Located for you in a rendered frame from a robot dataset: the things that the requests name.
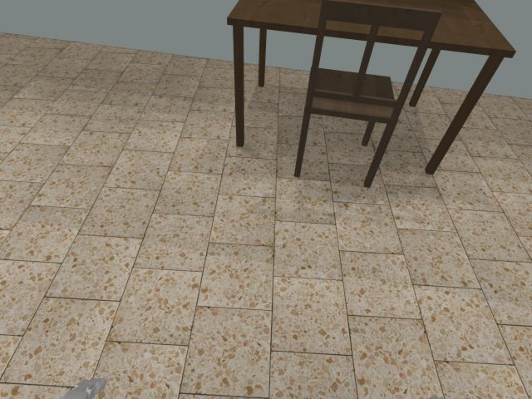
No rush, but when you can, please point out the table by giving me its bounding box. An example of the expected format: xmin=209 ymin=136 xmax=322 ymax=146
xmin=227 ymin=0 xmax=516 ymax=175

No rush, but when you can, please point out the chair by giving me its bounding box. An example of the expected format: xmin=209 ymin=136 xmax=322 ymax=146
xmin=294 ymin=0 xmax=442 ymax=188

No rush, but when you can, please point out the left robot hand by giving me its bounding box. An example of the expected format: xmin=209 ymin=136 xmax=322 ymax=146
xmin=61 ymin=378 xmax=106 ymax=399

